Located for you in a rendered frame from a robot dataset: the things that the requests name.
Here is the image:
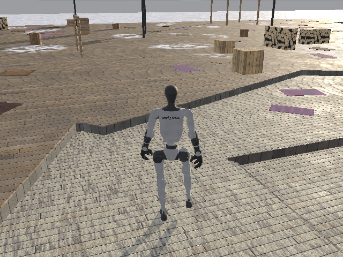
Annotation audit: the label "robot torso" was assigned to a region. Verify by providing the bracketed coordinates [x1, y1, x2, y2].
[159, 106, 184, 161]

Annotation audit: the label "right robot hand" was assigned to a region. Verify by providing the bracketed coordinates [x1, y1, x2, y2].
[190, 155, 203, 169]

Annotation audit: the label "robot right shin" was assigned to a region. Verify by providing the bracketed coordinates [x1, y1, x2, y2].
[184, 165, 191, 201]

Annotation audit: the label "robot right upper arm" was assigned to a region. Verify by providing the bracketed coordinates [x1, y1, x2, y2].
[183, 108, 196, 139]

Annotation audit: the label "robot left upper arm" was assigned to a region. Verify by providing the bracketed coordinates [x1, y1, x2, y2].
[146, 108, 160, 138]

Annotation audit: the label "robot left forearm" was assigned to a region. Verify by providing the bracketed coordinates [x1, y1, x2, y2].
[141, 130, 152, 151]

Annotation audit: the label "left robot hand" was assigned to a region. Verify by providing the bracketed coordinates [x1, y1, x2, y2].
[140, 149, 153, 160]

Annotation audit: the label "robot right forearm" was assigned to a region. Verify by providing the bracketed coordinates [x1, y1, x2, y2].
[191, 131, 202, 156]

